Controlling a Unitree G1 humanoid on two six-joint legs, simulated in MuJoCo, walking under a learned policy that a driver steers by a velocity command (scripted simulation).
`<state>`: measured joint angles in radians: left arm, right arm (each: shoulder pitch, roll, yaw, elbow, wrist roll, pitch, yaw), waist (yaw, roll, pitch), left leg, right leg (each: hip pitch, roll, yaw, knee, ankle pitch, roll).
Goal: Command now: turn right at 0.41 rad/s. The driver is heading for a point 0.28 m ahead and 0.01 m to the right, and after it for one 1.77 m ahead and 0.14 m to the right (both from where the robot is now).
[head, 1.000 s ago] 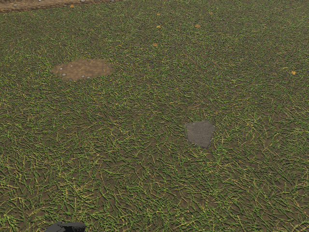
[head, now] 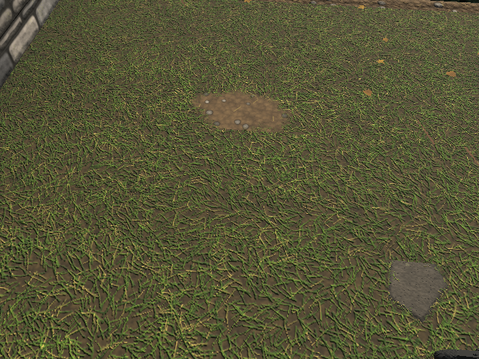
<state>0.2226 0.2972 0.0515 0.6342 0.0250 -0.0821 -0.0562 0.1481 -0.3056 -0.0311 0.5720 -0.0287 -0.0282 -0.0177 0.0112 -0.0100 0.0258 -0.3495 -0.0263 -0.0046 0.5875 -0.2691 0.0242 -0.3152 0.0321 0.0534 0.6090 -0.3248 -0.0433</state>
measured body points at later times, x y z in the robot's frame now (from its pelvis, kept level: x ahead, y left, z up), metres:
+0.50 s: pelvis +0.08 -0.05 +0.00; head +0.09 -0.06 +0.45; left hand +0.25 +0.16 -0.10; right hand +0.15 -0.34 -0.10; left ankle +0.07 +0.08 -0.66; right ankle +0.01 -0.14 -0.73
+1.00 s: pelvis +0.23 -0.03 -0.16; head +0.25 -0.03 +0.29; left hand +0.28 +0.20 -0.30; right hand +0.29 -0.28 -0.29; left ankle +0.32 +0.06 -0.89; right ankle +0.12 -0.15 -0.69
